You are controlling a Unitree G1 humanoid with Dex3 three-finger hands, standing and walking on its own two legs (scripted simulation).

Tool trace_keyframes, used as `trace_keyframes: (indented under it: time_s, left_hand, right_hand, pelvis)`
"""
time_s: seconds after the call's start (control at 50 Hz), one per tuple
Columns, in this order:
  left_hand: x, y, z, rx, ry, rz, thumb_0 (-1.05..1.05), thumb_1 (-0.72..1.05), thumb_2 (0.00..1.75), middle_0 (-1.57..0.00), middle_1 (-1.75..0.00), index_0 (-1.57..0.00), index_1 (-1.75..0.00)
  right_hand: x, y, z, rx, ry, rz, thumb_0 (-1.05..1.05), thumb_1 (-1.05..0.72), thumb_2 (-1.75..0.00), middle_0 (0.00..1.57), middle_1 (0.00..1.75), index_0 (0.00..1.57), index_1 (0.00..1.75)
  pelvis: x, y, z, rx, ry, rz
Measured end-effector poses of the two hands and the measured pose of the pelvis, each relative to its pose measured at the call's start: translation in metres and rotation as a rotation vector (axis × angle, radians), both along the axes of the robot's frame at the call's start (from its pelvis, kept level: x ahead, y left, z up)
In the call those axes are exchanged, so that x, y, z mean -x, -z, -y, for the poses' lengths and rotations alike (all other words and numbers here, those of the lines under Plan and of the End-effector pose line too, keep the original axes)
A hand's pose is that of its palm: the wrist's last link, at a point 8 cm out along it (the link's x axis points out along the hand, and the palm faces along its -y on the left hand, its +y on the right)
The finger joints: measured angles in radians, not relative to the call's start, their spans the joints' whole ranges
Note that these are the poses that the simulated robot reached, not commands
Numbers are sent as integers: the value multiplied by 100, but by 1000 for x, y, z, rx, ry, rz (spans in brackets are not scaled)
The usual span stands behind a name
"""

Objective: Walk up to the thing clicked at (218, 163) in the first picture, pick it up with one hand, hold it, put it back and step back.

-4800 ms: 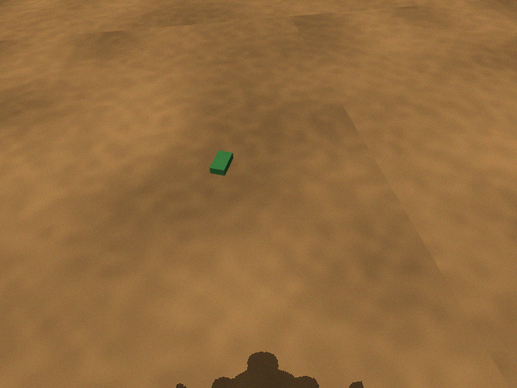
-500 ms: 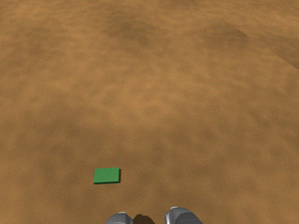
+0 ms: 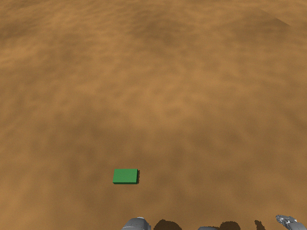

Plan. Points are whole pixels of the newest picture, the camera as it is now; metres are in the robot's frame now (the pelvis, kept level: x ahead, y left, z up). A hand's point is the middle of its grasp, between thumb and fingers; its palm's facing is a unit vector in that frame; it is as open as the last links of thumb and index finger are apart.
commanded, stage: walk up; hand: left
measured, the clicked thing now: (125, 176) +0.47 +0.31 -0.74
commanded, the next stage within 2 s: stand in 1.42 s
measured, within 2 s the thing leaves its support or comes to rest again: neither
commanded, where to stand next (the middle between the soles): +0.10 +0.06 m, yaw +0 degrees
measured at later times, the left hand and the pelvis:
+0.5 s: hand out of the picture +0.09 +0.31 -0.15, palm faces -0.02 -0.93 -0.37, open 7.4 cm; pelvis +0.01 +0.04 +0.01, yaw +0 degrees
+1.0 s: hand out of the picture +0.11 +0.30 -0.13, palm faces -0.06 -0.92 -0.38, open 7.4 cm; pelvis +0.01 +0.04 +0.02, yaw -2 degrees
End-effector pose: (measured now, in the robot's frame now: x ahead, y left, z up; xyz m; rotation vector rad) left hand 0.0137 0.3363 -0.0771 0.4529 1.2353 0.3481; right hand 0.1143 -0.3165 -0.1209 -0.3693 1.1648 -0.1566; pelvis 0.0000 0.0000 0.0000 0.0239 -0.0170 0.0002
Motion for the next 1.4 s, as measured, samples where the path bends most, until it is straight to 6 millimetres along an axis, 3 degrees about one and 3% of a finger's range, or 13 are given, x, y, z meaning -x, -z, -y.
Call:
trace_keyframes:
  time_s: [0.12, 0.32, 0.54, 0.7, 1.16, 1.4]
  left_hand:
    - [-1, 22, -20, 37, -9, -13, 0, 90, 90, -21, -30, -20, -31]
    - [-33, 36, -13, 133, 37, 38, 0, 90, 90, -21, -30, -20, -30]
    - [-76, 29, -18, 146, 67, 61, 0, 90, 90, -21, -30, -20, -30]
    - [-94, 20, -18, 132, 96, 68, 0, 90, 90, -20, -30, -20, -30]
    - [-87, 18, -10, 152, 97, 19, 0, 90, 90, -20, -30, -20, -30]
    - [-93, 17, -10, 149, 103, 19, 0, 90, 90, -20, -30, -20, -30]
  right_hand:
    - [-3, 1, -36, -19, -21, 32, 1, -90, -90, 20, 30, 20, 30]
    - [7, -7, -61, -41, 19, 12, 1, -90, -90, 21, 30, 20, 30]
    - [12, -21, -57, -5, 74, -20, 1, -90, -90, 21, 30, 20, 30]
    - [9, -25, -51, -7, 104, -2, 1, -90, -90, 20, 30, 20, 30]
    - [41, -20, -56, -33, 145, -69, 1, -90, -90, 20, 30, 20, 30]
    - [35, -21, -56, -32, 150, -56, 1, -90, -90, 20, 30, 20, 30]
  pelvis:
    - [5, 8, -21, -15, -4, 8]
    - [-2, 2, -36, 27, -7, 17]
    - [-12, -10, -43, 30, 10, 10]
    - [-11, -14, -44, 26, 23, 17]
    - [-13, -20, -46, 18, 40, 17]
    - [-16, -20, -46, 19, 43, 15]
